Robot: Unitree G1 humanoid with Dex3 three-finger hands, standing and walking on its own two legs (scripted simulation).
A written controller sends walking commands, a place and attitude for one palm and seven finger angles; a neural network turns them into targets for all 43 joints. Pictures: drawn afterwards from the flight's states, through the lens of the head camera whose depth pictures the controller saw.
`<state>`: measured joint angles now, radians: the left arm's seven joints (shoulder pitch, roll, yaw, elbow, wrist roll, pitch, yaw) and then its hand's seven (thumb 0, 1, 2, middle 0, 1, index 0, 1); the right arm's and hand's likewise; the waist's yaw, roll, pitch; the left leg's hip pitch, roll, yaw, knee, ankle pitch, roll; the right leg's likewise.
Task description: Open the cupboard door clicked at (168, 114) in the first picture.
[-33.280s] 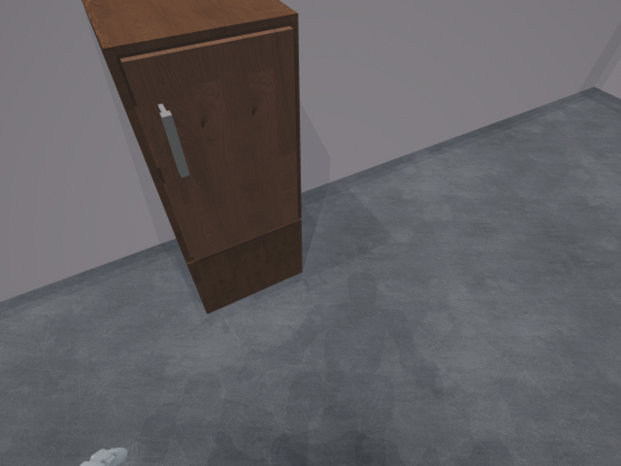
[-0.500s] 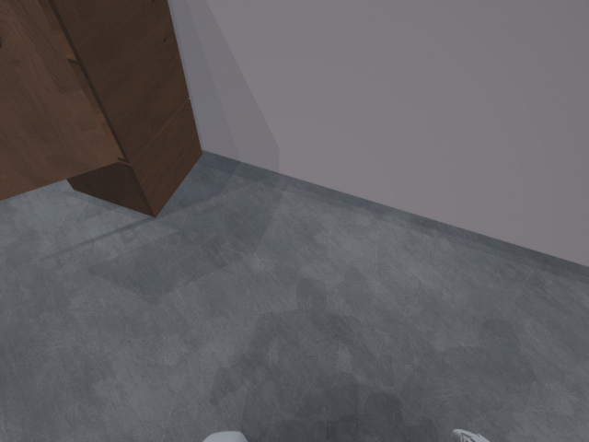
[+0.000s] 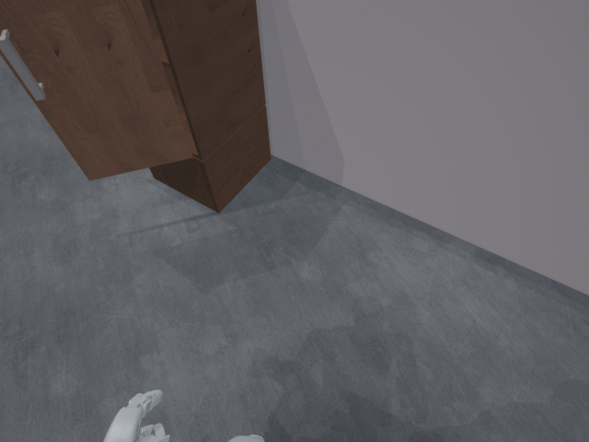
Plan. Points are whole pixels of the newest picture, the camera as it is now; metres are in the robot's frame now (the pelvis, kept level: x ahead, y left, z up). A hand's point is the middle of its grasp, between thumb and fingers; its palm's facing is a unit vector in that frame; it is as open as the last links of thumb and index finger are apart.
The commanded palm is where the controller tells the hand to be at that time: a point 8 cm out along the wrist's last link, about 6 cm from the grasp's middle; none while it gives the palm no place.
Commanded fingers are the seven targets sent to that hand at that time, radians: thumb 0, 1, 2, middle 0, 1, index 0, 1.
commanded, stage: turn to face it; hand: left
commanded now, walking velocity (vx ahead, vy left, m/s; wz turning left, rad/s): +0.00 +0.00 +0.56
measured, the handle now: (23, 65) +0.90 +0.70 +0.01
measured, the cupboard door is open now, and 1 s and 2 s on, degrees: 50 50 50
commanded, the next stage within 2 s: take the last steps up to it in 0.34 s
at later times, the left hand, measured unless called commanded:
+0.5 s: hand out of the picture -0.05 +0.23 -0.18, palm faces +0.34 -0.92 -0.21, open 7.4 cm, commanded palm none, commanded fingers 0.00 0.90 0.90 -0.20 -0.30 -0.20 -0.30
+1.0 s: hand out of the picture +0.08 +0.23 -0.14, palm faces +0.42 -0.88 -0.21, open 7.4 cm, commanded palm none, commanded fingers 0.00 0.90 0.90 -0.20 -0.30 -0.20 -0.30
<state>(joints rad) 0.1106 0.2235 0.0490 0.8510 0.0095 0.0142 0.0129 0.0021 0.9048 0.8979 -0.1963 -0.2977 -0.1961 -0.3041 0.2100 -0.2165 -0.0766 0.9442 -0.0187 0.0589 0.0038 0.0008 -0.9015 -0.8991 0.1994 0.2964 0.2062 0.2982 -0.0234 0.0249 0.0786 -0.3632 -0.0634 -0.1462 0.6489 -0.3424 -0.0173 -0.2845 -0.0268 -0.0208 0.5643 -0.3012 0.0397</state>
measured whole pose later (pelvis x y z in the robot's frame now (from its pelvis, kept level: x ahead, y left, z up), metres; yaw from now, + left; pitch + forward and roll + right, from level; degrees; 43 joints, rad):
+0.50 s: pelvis +0.00 +0.03 +0.00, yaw +16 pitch +0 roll -1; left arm 0.26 0.26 0.06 1.00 0.01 0.07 0.02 0.00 0.91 0.90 -0.20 -0.30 -0.20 -0.30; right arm 0.08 -0.19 -0.04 0.93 -0.03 0.02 -0.01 0.00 -0.91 -0.90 0.19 0.30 0.20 0.30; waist 0.04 -0.07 0.10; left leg -0.27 -0.01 0.07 0.60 -0.33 0.06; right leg -0.38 -0.11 -0.07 1.02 -0.53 0.05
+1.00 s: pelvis +0.07 +0.03 +0.01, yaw +23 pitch -2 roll +1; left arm 0.20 0.15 0.04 0.96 0.02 -0.04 -0.01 0.00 0.90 0.90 -0.20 -0.30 -0.20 -0.30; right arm 0.37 -0.21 -0.07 1.10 -0.04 0.04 0.01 0.00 -0.91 -0.90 0.20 0.30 0.20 0.30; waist -0.02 0.04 0.04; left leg -0.39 -0.03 0.01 1.01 -0.38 0.02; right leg -0.22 -0.07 -0.14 0.55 -0.30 -0.01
